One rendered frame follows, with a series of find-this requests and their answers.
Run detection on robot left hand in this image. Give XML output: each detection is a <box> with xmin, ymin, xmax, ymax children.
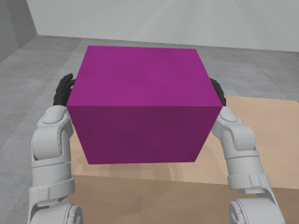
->
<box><xmin>53</xmin><ymin>73</ymin><xmax>76</xmax><ymax>107</ymax></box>

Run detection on carton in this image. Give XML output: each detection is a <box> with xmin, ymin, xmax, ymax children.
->
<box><xmin>66</xmin><ymin>45</ymin><xmax>222</xmax><ymax>165</ymax></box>

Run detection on robot right forearm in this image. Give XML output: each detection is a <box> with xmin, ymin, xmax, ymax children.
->
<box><xmin>211</xmin><ymin>106</ymin><xmax>286</xmax><ymax>224</ymax></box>

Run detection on robot left upper arm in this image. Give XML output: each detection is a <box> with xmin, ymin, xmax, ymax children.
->
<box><xmin>30</xmin><ymin>203</ymin><xmax>83</xmax><ymax>224</ymax></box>

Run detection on robot right upper arm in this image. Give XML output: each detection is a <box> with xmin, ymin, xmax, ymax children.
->
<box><xmin>229</xmin><ymin>197</ymin><xmax>284</xmax><ymax>224</ymax></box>

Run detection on pedestal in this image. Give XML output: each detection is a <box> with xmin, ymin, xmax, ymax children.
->
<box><xmin>66</xmin><ymin>95</ymin><xmax>299</xmax><ymax>224</ymax></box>

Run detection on robot left forearm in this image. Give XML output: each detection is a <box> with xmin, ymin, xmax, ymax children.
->
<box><xmin>27</xmin><ymin>105</ymin><xmax>76</xmax><ymax>224</ymax></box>

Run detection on robot right hand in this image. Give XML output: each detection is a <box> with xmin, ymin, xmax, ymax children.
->
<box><xmin>210</xmin><ymin>78</ymin><xmax>226</xmax><ymax>106</ymax></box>

